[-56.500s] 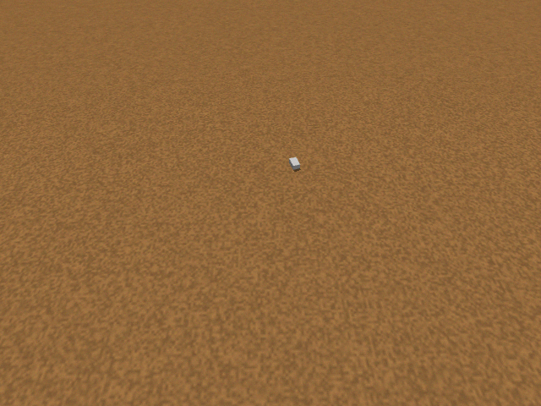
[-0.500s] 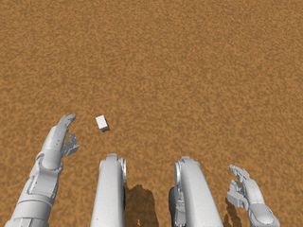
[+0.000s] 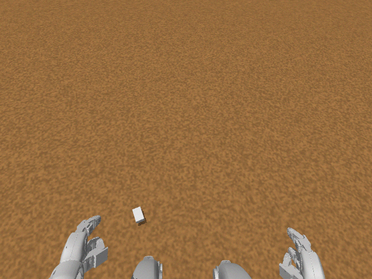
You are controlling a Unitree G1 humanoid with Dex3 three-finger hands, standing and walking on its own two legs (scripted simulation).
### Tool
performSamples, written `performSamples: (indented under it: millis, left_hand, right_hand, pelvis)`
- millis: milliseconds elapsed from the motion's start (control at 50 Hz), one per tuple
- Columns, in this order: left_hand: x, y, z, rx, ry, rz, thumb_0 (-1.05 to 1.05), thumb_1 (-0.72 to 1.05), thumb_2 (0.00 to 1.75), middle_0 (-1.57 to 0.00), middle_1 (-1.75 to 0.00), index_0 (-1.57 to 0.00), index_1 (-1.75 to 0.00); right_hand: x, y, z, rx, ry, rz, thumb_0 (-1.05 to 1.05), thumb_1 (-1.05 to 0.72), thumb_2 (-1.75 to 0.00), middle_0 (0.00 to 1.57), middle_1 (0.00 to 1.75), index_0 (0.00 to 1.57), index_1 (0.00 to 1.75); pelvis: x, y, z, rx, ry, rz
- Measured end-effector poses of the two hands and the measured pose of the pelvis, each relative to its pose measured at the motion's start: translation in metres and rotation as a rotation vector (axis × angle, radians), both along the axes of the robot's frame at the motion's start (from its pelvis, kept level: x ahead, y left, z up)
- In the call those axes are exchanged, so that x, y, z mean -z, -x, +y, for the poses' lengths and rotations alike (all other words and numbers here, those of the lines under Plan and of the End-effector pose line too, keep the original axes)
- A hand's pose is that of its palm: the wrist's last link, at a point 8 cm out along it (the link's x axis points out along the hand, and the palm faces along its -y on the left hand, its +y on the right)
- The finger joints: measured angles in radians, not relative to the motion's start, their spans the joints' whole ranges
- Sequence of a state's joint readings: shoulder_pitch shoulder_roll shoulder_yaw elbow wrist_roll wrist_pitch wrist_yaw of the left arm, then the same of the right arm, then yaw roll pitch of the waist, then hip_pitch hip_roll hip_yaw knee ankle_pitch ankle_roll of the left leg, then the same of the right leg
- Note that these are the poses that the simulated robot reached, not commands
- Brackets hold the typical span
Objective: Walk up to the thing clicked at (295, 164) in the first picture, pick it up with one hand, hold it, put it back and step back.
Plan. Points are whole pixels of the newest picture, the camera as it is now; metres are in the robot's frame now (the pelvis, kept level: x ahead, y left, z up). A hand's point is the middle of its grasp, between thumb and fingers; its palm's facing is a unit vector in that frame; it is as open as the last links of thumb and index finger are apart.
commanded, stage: home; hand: left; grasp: from above
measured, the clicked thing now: (138, 214) +0.47 +0.22 -0.67
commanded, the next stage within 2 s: none
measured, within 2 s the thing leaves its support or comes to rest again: neither
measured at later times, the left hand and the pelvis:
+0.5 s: hand (96, 272) +0.16 +0.18 -0.02, palm faces +0.07 -0.98 -0.18, open 7.4 cm; pelvis +0.00 +0.00 +0.03, yaw +1 degrees
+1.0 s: hand (98, 266) +0.17 +0.18 -0.02, palm faces +0.06 -0.98 -0.19, open 7.4 cm; pelvis +0.01 +0.00 +0.03, yaw +1 degrees
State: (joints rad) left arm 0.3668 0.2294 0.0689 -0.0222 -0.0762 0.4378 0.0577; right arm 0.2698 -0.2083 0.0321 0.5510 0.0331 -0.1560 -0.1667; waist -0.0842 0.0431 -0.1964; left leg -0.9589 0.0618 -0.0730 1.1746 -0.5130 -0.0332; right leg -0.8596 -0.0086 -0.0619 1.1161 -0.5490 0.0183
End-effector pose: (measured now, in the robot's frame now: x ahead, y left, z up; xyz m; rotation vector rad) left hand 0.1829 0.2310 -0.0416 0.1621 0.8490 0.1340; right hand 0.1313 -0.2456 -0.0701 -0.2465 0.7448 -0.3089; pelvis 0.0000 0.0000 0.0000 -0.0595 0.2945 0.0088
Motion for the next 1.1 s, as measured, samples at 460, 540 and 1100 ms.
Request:
performSamples:
  millis: [460, 540, 1100]
  left_hand:
    - [-0.049, 0.041, -0.001, -0.017, 0.013, -0.018, 0.01, 0.91, 0.9, -0.2, -0.3, -0.2, -0.3]
    - [-0.049, 0.042, -0.002, -0.012, 0.008, -0.022, 0.01, 0.91, 0.9, -0.2, -0.3, -0.2, -0.3]
    - [-0.049, 0.031, -0.002, -0.001, 0.006, -0.024, 0.01, 0.91, 0.9, -0.2, -0.3, -0.2, -0.29]
  right_hand:
    - [-0.051, -0.035, 0.012, -0.103, 0.019, -0.189, 0.02, -0.9, -0.9, 0.2, 0.3, 0.2, 0.3]
    - [-0.049, -0.031, 0.01, -0.104, 0.02, -0.176, 0.02, -0.9, -0.9, 0.2, 0.3, 0.2, 0.3]
    - [-0.043, -0.029, 0.005, -0.073, 0.023, -0.142, 0.02, -0.9, -0.9, 0.2, 0.3, 0.2, 0.3]
  pelvis:
    - [-0.03, -0.004, 0.001, -0.022, -0.017, -0.123]
    - [-0.03, -0.004, 0.0, -0.021, -0.017, -0.124]
    - [-0.03, -0.012, 0.001, -0.013, -0.017, -0.116]
